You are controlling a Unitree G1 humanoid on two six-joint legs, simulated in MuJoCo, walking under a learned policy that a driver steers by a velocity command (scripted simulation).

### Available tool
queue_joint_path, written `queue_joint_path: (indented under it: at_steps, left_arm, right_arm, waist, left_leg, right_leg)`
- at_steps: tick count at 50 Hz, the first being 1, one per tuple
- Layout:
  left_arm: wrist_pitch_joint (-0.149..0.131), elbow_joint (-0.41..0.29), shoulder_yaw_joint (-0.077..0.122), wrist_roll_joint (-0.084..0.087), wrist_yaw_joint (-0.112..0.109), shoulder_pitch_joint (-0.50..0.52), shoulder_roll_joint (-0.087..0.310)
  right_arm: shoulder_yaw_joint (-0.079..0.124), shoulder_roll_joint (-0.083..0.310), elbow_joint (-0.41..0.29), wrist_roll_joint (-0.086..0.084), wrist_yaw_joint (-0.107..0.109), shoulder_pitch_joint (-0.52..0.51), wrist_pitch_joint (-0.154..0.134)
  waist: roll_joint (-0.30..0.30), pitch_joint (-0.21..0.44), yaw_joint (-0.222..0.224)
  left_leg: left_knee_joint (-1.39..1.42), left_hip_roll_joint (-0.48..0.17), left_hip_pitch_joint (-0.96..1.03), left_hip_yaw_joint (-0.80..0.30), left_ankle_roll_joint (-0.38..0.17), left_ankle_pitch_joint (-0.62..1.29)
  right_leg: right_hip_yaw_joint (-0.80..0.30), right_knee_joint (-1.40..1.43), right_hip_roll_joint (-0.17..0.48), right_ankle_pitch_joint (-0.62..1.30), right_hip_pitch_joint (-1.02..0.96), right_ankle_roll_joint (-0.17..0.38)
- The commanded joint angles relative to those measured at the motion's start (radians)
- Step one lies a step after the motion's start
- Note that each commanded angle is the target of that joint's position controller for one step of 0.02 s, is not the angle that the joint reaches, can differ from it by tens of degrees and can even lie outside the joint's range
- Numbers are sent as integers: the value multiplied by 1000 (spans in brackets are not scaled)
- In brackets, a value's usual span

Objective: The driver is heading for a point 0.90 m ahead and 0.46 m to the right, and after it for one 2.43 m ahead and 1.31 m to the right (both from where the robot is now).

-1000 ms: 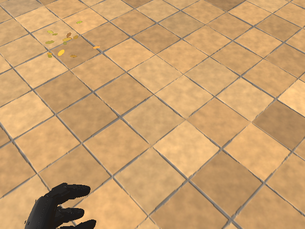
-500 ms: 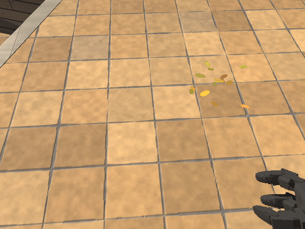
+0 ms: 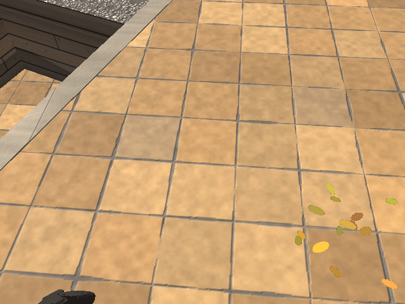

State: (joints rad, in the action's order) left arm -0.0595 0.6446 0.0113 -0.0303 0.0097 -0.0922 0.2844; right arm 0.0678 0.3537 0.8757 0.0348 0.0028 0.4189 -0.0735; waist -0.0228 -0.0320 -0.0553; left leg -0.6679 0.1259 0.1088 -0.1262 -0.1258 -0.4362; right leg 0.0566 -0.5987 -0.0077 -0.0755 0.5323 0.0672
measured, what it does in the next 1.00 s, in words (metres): walks ahead, turning right: left foot, then right foot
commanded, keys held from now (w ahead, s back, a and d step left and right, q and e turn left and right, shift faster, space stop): w+e+shift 0.24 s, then e+shift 0.76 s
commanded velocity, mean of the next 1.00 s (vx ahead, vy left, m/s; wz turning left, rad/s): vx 0.47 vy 0.00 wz -0.82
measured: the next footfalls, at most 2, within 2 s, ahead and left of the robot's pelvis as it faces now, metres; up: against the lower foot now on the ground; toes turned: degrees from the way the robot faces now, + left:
left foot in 0.38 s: +0.59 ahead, +0.05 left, +0.00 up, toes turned -20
right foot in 0.80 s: +0.64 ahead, -0.25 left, +0.00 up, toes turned -43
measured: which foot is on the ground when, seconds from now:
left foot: up 0.00-0.36, down 0.38-0.80, up 0.82-1.00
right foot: down 0.00-0.36, up 0.38-0.78, down 0.80-1.00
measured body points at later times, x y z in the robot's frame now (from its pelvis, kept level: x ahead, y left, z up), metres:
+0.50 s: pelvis +0.44 -0.03 +0.02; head +0.48 -0.04 +0.47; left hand +0.59 +0.23 -0.10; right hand +0.56 -0.33 -0.05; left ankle +0.55 +0.06 -0.71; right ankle +0.28 -0.11 -0.59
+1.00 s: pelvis +0.62 -0.11 +0.02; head +0.66 -0.16 +0.47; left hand +0.94 -0.04 -0.06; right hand +0.56 -0.45 -0.06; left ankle +0.76 -0.02 -0.66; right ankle +0.61 -0.22 -0.71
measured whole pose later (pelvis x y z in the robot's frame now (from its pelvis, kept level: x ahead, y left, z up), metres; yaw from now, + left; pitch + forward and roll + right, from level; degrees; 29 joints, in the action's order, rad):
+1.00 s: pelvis +0.62 -0.11 +0.02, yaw -51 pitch +2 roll +1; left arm 0.04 0.55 0.09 0.01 -0.01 -0.20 0.34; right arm 0.05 0.29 0.71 0.00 0.00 -0.01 -0.03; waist 0.02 -0.10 0.04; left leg -0.95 0.02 -0.53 -0.12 0.06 -0.43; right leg -0.11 -0.49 -0.11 -0.10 0.42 0.07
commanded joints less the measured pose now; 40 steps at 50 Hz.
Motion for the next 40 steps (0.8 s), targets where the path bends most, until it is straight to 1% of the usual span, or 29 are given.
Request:
queue_joint_path:
  at_steps: [1, 2, 3, 4, 5, 6, 8, 11, 12, 13, 15, 16, 17, 18, 19, 20, 21, 22, 23, 24, 25, 27, 28, 30, 33, 36, 38, 39, 40]
  left_arm:
    - [18, 91, 106, 7, 7, -427, 259]
    - [14, 65, 99, 11, 13, -318, 208]
    - [12, 78, 93, 17, 18, -316, 172]
    - [11, 101, 83, 17, 17, -328, 143]
    - [8, 122, 74, 14, 11, -330, 128]
    - [1, 136, 73, 18, 9, -337, 128]
    - [-11, 137, 79, 24, 7, -339, 151]
    - [-18, 118, 97, 27, 5, -304, 177]
    - [-21, 117, 104, 34, 10, -310, 189]
    - [-21, 122, 109, 40, 13, -329, 200]
    - [-9, 142, 117, 46, 8, -388, 204]
    - [-3, 150, 119, 46, 2, -410, 204]
    - [0, 150, 123, 48, -4, -407, 216]
    - [-2, 137, 126, 55, -6, -370, 222]
    - [-2, 83, 77, 77, -18, -340, 48]
    - [-1, 65, 42, 63, -25, -498, -43]
    - [11, 38, 56, 77, -31, -508, 88]
    - [23, 16, 76, 85, -40, -392, 142]
    - [36, 5, 87, 77, -45, -325, 158]
    - [51, 0, 96, 64, -48, -302, 160]
    - [66, -19, 97, 65, -44, -309, 131]
    - [89, -57, 83, 69, -38, -267, 64]
    - [91, -73, 80, 63, -37, -233, 54]
    - [88, -76, 76, 52, -19, -213, 52]
    - [90, -72, 81, 48, 17, -172, 77]
    - [103, -99, 102, 49, 43, -122, 134]
    - [104, -92, 128, 50, 41, -180, 177]
    - [98, -62, 149, 49, 28, -282, 208]
    - [92, -71, 170, 59, 3, -302, 290]
  right_arm:
    - [-21, 29, -136, 10, -6, -9, -45]
    - [-25, 48, -156, 8, -7, -109, -51]
    - [-31, 66, -171, 21, -11, -185, -56]
    - [-35, 52, -196, 33, -15, -241, -53]
    - [-45, 30, -223, 44, -21, -234, -41]
    - [-53, 17, -232, 51, -24, -240, -27]
    - [-68, 8, -275, 48, -28, -303, -9]
    - [-94, -17, -342, 11, -51, -462, -14]
    - [-96, -23, -344, 1, -54, -478, -14]
    - [-93, -20, -342, -2, -50, -482, -16]
    - [-83, 1, -336, 5, -31, -474, -23]
    - [-74, 20, -327, 11, -19, -439, -30]
    - [-65, 38, -308, 13, -6, -364, -37]
    - [-52, 66, -281, 14, 9, -235, -49]
    - [-11, 128, -270, -37, 24, -70, -56]
    - [-7, 176, -264, -8, 20, -32, -43]
    - [10, 164, -269, -26, 16, -76, -24]
    - [-5, 72, -290, -21, 25, -154, -9]
    - [-14, 31, -281, -20, 28, -215, -1]
    - [-19, 4, -275, -21, 25, -259, 4]
    - [-16, -1, -263, -19, 25, -295, 4]
    - [-5, -3, -239, -25, 23, -363, -3]
    - [2, 8, -229, -24, 25, -389, -6]
    - [20, 47, -212, -29, 32, -414, -4]
    - [32, 79, -191, -56, 32, -432, 1]
    - [51, 125, -177, -80, 21, -416, 10]
    - [60, 138, -175, -94, 16, -403, 23]
    - [56, 117, -173, -92, 11, -389, 33]
    - [40, 59, -180, -54, 3, -309, 36]
  waist:
    - [305, 284, 152]
    - [160, 154, 133]
    - [19, 104, 133]
    - [-28, 38, 113]
    - [12, 8, 65]
    - [33, -16, 48]
    - [45, -57, 37]
    - [70, -90, 63]
    - [72, -71, 78]
    - [67, -64, 89]
    - [53, -25, 111]
    - [51, 19, 104]
    - [63, 78, 67]
    - [78, 142, -9]
    - [25, 355, -82]
    - [-250, 535, -3]
    - [-270, 577, 3]
    - [-182, 413, -12]
    - [-104, 270, 4]
    - [-68, 193, 35]
    - [-89, 131, 76]
    - [-115, 51, 104]
    - [-97, 34, 107]
    - [-85, 74, 107]
    - [-58, 88, 99]
    - [-50, 73, 99]
    - [-35, 100, 138]
    - [15, 136, 188]
    - [233, 130, 159]
  left_leg:
    - [-842, 10, -833, 24, 47, 45]
    - [-818, -82, -890, -9, 47, 138]
    - [-736, -122, -852, -1, 52, 175]
    - [-658, -148, -820, 8, 62, 170]
    - [-597, -162, -798, 11, 81, 147]
    - [-543, -177, -790, 20, 98, 114]
    - [-396, -197, -778, 57, 132, 112]
    - [-52, -177, -574, 116, 165, 369]
    - [4, -159, -483, 130, 166, 461]
    - [38, -139, -446, 138, 163, 523]
    - [123, -99, -434, 134, 153, 525]
    - [168, -70, -387, 128, 143, 497]
    - [210, -56, -288, 128, 134, 509]
    - [246, -120, -126, 84, 115, 592]
    - [153, -342, 217, -125, 54, 720]
    - [92, -663, 455, -456, -77, 1050]
    - [151, -664, 402, -562, -133, 827]
    - [189, -587, 266, -381, -108, 796]
    - [212, -523, 116, -229, -84, 857]
    - [246, -469, -8, -141, -70, 848]
    - [290, -450, -123, -74, -63, 826]
    - [379, -433, -277, 51, -63, 778]
    - [397, -427, -307, 103, -61, 793]
    - [390, -410, -301, 194, -54, 800]
    - [356, -393, -267, 291, -25, 772]
    - [266, -413, -208, 321, 4, 826]
    - [90, -400, -188, 351, 40, 932]
    - [-97, -362, -244, 370, 74, 888]
    - [-371, -263, -469, 371, 147, 292]
  right_leg:
    - [-978, 335, 305, -512, -891, 271]
    - [-841, 331, 299, -495, -767, 271]
    - [-734, 333, 266, -396, -641, 253]
    - [-638, 351, 213, -324, -518, 225]
    - [-598, 364, 185, -293, -434, 225]
    - [-566, 384, 157, -273, -378, 227]
    - [-504, 439, 126, -231, -266, 238]
    - [-401, 507, 50, -119, -88, 190]
    - [-397, 519, 51, -49, -70, 172]
    - [-398, 489, 57, 123, -107, 152]
    - [-388, 347, 43, 388, -264, 93]
    - [-384, 237, 23, 527, -331, 57]
    - [-379, 99, -2, 616, -356, 19]
    - [-374, -101, -43, 547, -301, -14]
    - [-374, -392, -64, 4, -129, -63]
    - [-283, -697, -143, -652, 106, -88]
    - [-248, -842, -34, -555, 164, -110]
    - [-192, -834, 11, -477, 229, -129]
    - [-145, -817, 40, -422, 245, -147]
    - [-130, -809, 67, -391, 226, -157]
    - [-127, -774, 94, -370, 187, -155]
    - [-101, -646, 126, -348, 137, -156]
    - [-92, -565, 128, -304, 127, -154]
    - [-72, -386, 128, -111, 45, -133]
    - [-27, -186, 99, 56, -61, -83]
    - [22, -99, 66, -6, -105, -31]
    - [70, -27, 2, -47, -210, 20]
    - [74, 56, -45, 20, -357, 62]
    - [-161, 112, 71, 518, -528, 135]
